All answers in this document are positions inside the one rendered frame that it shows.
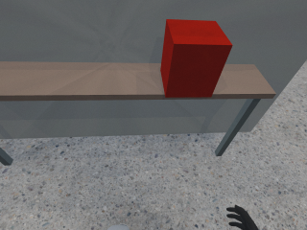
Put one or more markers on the carton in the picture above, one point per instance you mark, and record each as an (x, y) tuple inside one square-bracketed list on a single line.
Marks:
[(193, 57)]

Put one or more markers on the robot right hand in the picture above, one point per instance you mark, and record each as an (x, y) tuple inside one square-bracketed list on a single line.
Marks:
[(243, 216)]

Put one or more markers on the table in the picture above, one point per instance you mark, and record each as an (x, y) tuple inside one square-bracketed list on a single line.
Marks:
[(25, 81)]

